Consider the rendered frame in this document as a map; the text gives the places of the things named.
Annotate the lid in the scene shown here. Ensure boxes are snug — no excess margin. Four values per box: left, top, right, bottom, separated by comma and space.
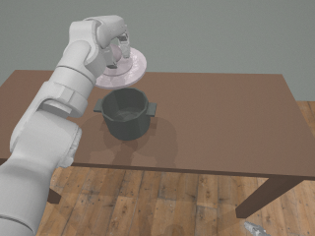
94, 45, 147, 89

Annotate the pot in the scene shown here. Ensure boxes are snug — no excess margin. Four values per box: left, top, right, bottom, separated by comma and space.
94, 87, 158, 141

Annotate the knob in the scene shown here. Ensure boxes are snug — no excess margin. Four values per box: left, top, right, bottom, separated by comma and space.
109, 43, 122, 62

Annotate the table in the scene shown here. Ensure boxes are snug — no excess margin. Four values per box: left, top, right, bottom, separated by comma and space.
0, 70, 315, 219

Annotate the robot left upper arm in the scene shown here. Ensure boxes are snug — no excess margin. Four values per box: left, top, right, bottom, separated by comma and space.
0, 108, 83, 236

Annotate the robot left hand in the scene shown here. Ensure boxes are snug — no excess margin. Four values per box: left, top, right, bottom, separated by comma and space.
94, 15, 131, 69

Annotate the robot right hand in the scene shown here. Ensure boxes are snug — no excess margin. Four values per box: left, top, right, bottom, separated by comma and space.
244, 221, 271, 236

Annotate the left robot forearm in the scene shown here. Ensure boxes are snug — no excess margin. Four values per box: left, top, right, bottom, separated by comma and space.
10, 17, 111, 153

